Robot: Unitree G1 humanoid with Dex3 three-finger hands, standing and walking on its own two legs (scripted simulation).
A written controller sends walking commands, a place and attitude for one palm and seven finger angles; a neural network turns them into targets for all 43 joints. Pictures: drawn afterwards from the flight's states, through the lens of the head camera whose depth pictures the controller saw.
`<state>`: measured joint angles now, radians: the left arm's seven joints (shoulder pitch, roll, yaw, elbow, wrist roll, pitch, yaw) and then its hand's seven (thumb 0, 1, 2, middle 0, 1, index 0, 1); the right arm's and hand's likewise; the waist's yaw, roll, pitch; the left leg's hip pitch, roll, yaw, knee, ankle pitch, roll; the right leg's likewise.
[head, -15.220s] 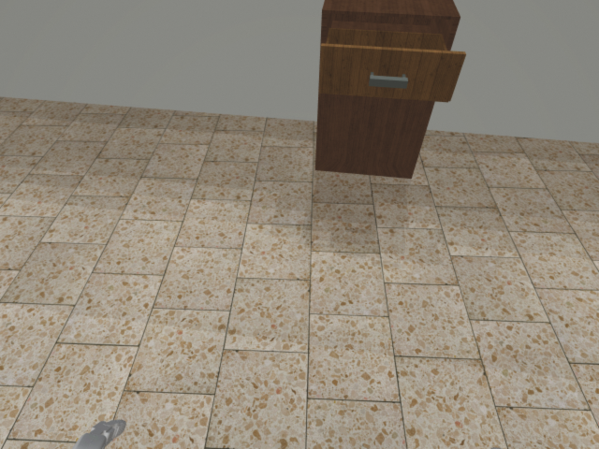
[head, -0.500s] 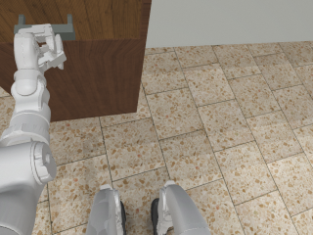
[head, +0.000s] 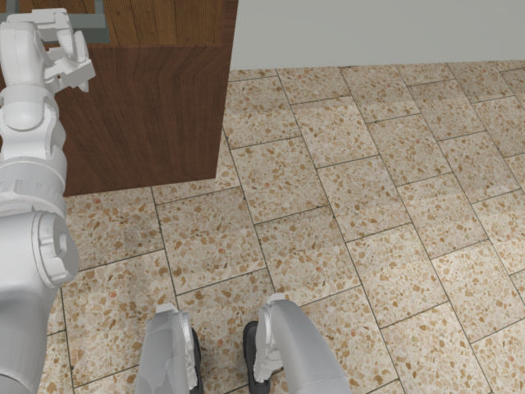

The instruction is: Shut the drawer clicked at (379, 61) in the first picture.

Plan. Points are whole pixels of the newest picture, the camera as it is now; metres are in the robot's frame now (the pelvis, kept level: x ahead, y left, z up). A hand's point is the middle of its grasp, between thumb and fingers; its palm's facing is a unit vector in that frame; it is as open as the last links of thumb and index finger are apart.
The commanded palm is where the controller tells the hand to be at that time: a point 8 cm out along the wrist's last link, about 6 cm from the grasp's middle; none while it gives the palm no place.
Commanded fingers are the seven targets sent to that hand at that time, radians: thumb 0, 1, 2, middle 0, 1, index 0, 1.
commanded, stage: pull the fist back off the drawer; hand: left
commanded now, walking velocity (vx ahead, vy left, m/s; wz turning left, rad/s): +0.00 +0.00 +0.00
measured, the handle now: (57, 16) +0.64 +0.22 +0.06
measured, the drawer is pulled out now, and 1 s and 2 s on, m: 0.00 0.00 0.00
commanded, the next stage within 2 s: draw the hand back to the body in 0.44 s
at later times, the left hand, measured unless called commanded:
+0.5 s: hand (89, 62) +0.56 +0.17 +0.06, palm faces +0.11 -0.99 -0.04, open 3.2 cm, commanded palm +0.53 +0.21 +0.06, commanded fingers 0.00 0.90 0.90 -1.40 -1.60 -1.40 -1.60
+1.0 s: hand (6, 106) +0.42 +0.20 +0.16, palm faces +0.09 -1.00 -0.04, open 3.3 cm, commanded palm +0.39 +0.25 +0.17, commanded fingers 0.00 0.90 0.90 -1.40 -1.60 -1.40 -1.60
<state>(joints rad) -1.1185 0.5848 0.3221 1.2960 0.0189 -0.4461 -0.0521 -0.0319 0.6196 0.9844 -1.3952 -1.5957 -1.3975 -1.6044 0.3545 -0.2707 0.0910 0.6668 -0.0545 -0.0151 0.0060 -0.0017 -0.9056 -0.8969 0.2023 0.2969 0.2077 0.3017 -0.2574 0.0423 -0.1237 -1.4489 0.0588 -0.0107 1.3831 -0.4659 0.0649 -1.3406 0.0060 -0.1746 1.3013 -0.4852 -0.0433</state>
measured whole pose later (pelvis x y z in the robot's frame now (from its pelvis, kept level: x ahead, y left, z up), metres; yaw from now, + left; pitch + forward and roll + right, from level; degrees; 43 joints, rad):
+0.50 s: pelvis +0.04 +0.00 +0.02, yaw -1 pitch +29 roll -5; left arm -0.86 0.42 0.37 1.08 -0.03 -0.49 -0.04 0.01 0.84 0.89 -1.40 -1.60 -1.40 -1.60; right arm 0.33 -0.25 0.05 0.62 -0.04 0.07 0.05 0.00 -0.91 -0.90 0.20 0.30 0.21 0.30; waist -0.19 0.05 -0.14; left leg -1.29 0.07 0.04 1.31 -0.53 0.06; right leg -1.21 0.02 -0.12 1.24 -0.53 -0.03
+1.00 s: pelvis +0.08 +0.01 +0.10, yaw +3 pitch +15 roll -3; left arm -0.14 0.27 0.17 0.34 -0.21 -0.33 -0.11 0.02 0.90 0.90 -1.40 -1.60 -1.40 -1.60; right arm 0.23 -0.26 0.01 0.54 0.04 0.03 0.00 0.00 -0.91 -0.90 0.20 0.30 0.21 0.30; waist -0.05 0.04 -0.14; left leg -0.77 0.02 0.03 0.97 -0.47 0.05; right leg -0.68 0.01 -0.11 0.89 -0.48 -0.02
